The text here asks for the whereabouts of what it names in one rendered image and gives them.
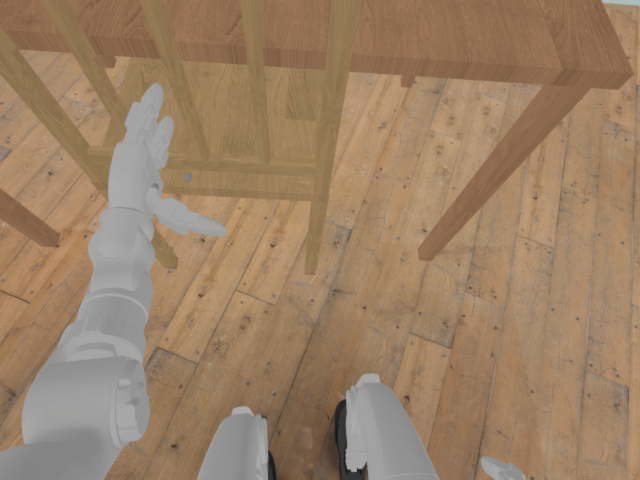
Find robot right shin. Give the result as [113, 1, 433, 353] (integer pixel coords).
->
[345, 373, 394, 470]

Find chair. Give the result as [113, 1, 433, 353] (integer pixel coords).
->
[0, 0, 361, 275]

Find right robot hand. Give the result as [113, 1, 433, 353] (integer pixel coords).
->
[481, 456, 526, 480]

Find right robot foot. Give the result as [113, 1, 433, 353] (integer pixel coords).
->
[335, 399, 365, 480]

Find table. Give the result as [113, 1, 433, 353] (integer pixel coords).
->
[0, 0, 634, 261]

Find robot left forearm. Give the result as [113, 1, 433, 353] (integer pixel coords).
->
[22, 207, 155, 444]

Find left robot hand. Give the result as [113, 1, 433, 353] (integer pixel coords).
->
[108, 83, 226, 237]

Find robot left upper arm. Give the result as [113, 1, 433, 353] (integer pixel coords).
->
[0, 356, 150, 480]

